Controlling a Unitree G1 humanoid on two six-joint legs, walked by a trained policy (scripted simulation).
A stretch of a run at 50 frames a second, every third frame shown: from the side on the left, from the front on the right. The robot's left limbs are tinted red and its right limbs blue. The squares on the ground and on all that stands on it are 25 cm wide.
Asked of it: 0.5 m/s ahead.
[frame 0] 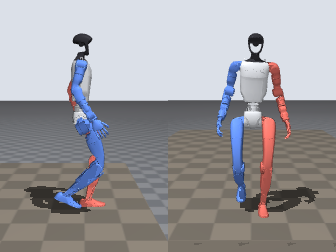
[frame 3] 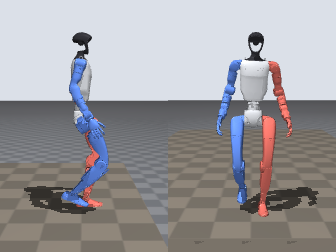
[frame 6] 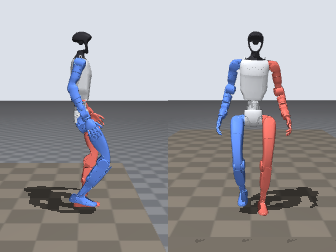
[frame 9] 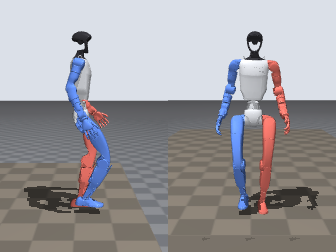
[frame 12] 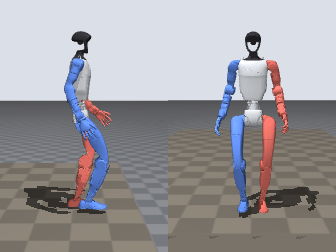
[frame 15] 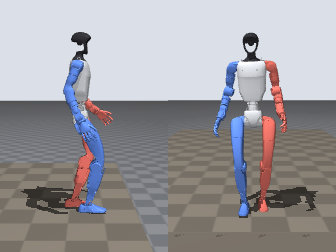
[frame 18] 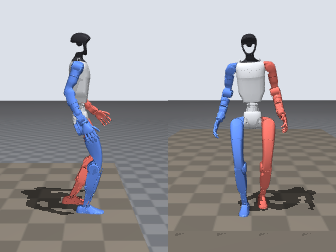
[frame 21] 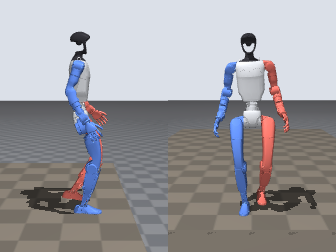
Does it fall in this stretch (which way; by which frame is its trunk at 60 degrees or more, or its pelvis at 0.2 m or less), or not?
no
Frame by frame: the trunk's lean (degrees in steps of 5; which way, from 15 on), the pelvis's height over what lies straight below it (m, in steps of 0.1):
0: 5, 0.8
3: 5, 0.8
6: 5, 0.8
9: 0, 0.8
12: 0, 0.8
15: 0, 0.8
18: 5, 0.8
21: 5, 0.8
